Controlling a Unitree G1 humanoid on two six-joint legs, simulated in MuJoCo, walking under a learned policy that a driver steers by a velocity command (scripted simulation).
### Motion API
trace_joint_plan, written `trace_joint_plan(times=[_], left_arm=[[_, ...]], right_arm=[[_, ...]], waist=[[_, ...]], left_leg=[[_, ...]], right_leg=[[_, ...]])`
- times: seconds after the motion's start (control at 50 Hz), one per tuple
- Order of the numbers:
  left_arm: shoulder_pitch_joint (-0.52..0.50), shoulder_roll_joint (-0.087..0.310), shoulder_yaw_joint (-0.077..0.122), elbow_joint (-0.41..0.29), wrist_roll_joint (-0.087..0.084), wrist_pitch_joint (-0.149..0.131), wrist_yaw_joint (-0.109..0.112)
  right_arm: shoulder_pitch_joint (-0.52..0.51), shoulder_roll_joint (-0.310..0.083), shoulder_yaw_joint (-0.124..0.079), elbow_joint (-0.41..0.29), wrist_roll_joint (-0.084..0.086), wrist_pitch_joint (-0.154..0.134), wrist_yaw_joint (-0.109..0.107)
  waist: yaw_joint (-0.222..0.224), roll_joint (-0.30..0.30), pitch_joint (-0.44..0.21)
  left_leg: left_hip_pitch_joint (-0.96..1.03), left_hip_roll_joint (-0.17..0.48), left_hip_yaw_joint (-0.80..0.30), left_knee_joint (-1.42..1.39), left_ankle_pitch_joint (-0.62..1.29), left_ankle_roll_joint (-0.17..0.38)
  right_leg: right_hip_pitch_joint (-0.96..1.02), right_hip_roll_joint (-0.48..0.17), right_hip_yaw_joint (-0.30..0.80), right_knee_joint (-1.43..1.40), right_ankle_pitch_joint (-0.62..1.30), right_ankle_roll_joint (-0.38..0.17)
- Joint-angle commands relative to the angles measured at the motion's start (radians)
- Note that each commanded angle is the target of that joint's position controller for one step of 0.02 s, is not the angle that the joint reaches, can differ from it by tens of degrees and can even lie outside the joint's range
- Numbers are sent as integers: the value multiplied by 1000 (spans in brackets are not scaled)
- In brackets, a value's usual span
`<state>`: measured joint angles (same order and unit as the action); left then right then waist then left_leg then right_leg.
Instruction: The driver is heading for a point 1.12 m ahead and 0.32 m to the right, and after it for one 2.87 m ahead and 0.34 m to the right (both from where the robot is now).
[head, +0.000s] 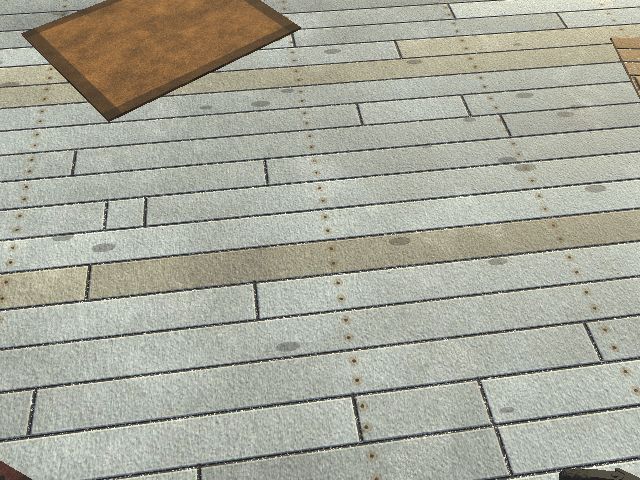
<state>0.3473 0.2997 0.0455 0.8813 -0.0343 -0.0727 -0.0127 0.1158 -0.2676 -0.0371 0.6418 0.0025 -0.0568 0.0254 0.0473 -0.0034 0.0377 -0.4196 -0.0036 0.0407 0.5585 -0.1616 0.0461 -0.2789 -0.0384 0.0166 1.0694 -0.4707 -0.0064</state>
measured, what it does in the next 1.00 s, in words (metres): walks ahead, turning right: right foot, then left foot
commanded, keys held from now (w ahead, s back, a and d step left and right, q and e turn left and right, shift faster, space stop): w+e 0.74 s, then w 0.26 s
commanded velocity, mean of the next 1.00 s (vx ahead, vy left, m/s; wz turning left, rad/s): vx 0.50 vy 0.00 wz -0.41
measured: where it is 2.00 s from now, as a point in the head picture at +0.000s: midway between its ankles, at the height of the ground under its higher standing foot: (495, 270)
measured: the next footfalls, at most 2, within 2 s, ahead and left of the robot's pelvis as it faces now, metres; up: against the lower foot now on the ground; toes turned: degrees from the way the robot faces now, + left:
right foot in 0.44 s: +0.38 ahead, -0.17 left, +0.00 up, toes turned -16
left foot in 0.94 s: +0.72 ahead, -0.09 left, +0.00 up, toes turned -30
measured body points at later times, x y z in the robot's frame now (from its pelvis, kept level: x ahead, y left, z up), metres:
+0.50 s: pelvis +0.27 -0.06 -0.01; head +0.31 -0.08 +0.43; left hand +0.52 +0.14 -0.10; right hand +0.24 -0.35 -0.14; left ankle +0.10 +0.10 -0.66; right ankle +0.35 -0.16 -0.73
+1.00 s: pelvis +0.56 -0.12 +0.00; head +0.58 -0.12 +0.44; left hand +0.74 +0.11 -0.13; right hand +0.62 -0.43 -0.08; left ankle +0.69 -0.07 -0.73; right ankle +0.36 -0.16 -0.68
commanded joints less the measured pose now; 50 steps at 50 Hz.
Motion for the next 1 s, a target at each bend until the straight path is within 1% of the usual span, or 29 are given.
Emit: trace_joint_plan(times=[0.02, 0.06, 0.1, 0.16, 0.22, 0.24, 0.34, 0.4, 0.42, 0.44, 0.46, 0.48, 0.5, 0.52, 0.54, 0.56, 0.58, 0.6, 0.62, 0.64, 0.68, 0.74, 0.82, 0.88, 0.92, 0.94, 0.96, 0.98, 1.0], left_arm=[[-85, 121, 29, -100, 5, -22, 6], [-25, 83, 26, -82, 4, 3, 5], [-38, 63, 27, -80, 2, 26, 12], [-108, 50, 25, -106, 12, 30, 8], [-190, 37, 20, -127, 15, 22, -9], [-227, 18, 12, -144, 16, 21, -16], [-350, 24, 8, -220, 16, 23, -45], [-294, 63, 29, -239, 15, 29, -56], [-197, 94, 48, -222, 13, 32, -53], [-36, 148, 80, -182, 10, 34, -42], [99, 245, 111, -158, 9, 45, -18], [44, 308, 115, -185, 2, 36, -19], [58, 213, 88, -199, 11, 26, -23], [30, 168, 75, -196, 18, 16, -21], [-30, 141, 65, -199, 15, 11, -22], [-82, 122, 60, -212, 18, 8, -17], [-113, 109, 54, -231, 29, 6, -13], [-125, 104, 54, -238, 29, 6, -10], [-126, 93, 51, -238, 24, 5, -5], [-114, 134, 60, -234, 26, 2, 0], [-88, 145, 64, -226, 21, 5, 13], [-46, 151, 67, -212, 13, 16, 26], [19, 135, 60, -176, 10, 21, 28], [28, 137, 62, -161, 18, 25, 30], [3, 126, 58, -165, 20, 30, 27], [-2, 87, 41, -178, 28, 29, 24], [119, 29, 21, -187, 23, 19, 25], [155, 40, 16, -180, 5, 10, 25], [60, 127, 35, -186, -5, 5, 23]], right_arm=[[154, -118, -43, 3, -7, -16, -4], [117, -103, -44, 15, -16, -36, -2], [105, -100, -48, 35, -21, -52, -6], [126, -118, -56, 72, -24, -58, -18], [135, -128, -58, 89, -17, -55, -28], [150, -147, -62, 100, -15, -52, -31], [217, -175, -76, 151, 8, -19, -38], [195, -212, -86, 149, 14, 6, -51], [183, -223, -88, 146, 15, 16, -56], [167, -219, -83, 139, 18, 20, -61], [195, -168, -62, 117, -9, 9, -63], [266, -44, -21, 66, -18, -25, -44], [159, -141, -39, 62, 17, -64, -26], [79, -163, -44, 33, 45, -82, -18], [49, -144, -41, 37, 26, -88, -26], [64, -151, -48, 38, 2, -86, -33], [86, -156, -52, 43, -6, -75, -32], [101, -155, -55, 44, -11, -64, -30], [94, -132, -53, 51, -18, -51, -34], [100, -116, -47, 40, -16, -42, -34], [27, -109, -41, 18, -19, -37, -34], [-95, -74, -27, -8, -15, -45, -25], [-161, -91, -27, -21, 2, -61, -3], [-139, -125, -39, -24, 1, -72, 5], [-8, -155, -58, 11, -4, -78, -2], [122, -194, -72, 31, -18, -82, -7], [256, -282, -94, 52, -31, -78, -9], [318, -248, -92, 96, -2, -67, 4], [267, -173, -69, 85, 16, -64, 4]], waist=[[-96, 74, -90], [-43, 114, -82], [-30, 73, -44], [-43, 59, -1], [-72, 45, 18], [-86, 52, 26], [-123, 37, 64], [-65, 88, -10], [-8, 99, -68], [81, 75, -151], [115, -76, -249], [2, -283, -363], [77, -129, -390], [75, -89, -255], [28, 30, -146], [-14, -6, -119], [-43, -24, -102], [-58, -28, -98], [-62, 14, -87], [-73, -45, -78], [-48, -42, -40], [2, -57, -35], [40, -81, -33], [17, -108, -22], [-57, -115, -70], [-117, -69, -190], [-110, 144, -353], [-115, 322, -375], [-134, 183, -223]], left_leg=[[413, 280, -354, -314, -9, 179], [305, 267, -261, -373, 88, 180], [263, 256, -173, -421, 123, 174], [283, 252, -66, -439, 213, 165], [303, 213, 50, -446, 252, 121], [311, 230, 60, -453, 237, 120], [498, 287, 111, -385, 340, 102], [556, 288, 151, -200, 796, 67], [538, 275, 165, -56, 916, 50], [441, 233, 189, 160, 873, 16], [173, 176, 189, 482, 454, -31], [-244, -58, 35, 820, -402, -90], [-353, -11, -154, 869, -396, -60], [-397, 30, -143, 826, -313, -33], [-355, 77, -130, 721, -236, -22], [-295, 100, -132, 642, -196, -34], [-234, 115, -138, 614, -177, -47], [-203, 118, -137, 572, -161, -61], [-193, 120, -120, 548, -130, -64], [-194, 111, -110, 497, -114, -87], [-202, 101, -98, 354, -16, -120], [-131, 48, -86, 116, 184, -126], [-82, 30, -95, -20, 275, -101], [-72, 31, -101, -64, 164, -52], [100, 7, -63, -115, 127, -2], [319, 94, -139, -84, 143, 54], [693, 300, -490, -91, 50, 201], [779, 399, -821, -244, -226, 276], [671, 375, -762, -278, -383, 232]], right_leg=[[-438, -87, 60, 120, 129, -13], [-338, -108, 77, 90, 190, 5], [-357, -101, 90, 66, 248, 16], [-421, -96, 112, -78, 392, 34], [-391, -70, 56, -260, 545, 19], [-381, -70, 33, -307, 571, 14], [-440, -51, -24, -432, 471, -36], [-299, 33, -113, -437, 313, -91], [-170, 75, -136, -444, 281, -117], [70, 112, -126, -513, 338, -156], [377, -50, 143, -529, 376, -224], [668, -282, 748, -686, 166, -438], [685, -285, 777, -775, 110, -399], [577, -254, 625, -778, 170, -351], [415, -200, 494, -786, 289, -299], [306, -181, 435, -790, 405, -303], [229, -159, 400, -807, 492, -305], [183, -142, 376, -828, 513, -305], [154, -108, 330, -848, 515, -280], [109, -129, 320, -851, 586, -305], [61, -94, 261, -853, 619, -285], [25, -36, 221, -831, 512, -225], [96, -85, 271, -793, 407, -206], [196, -138, 334, -724, 455, -187], [204, -100, 315, -597, 641, -155], [136, -45, 264, -395, 634, -123], [-165, 91, 157, -39, 347, -48], [-394, 136, 145, 161, -101, -19], [-489, 77, 180, 236, -53, -27]])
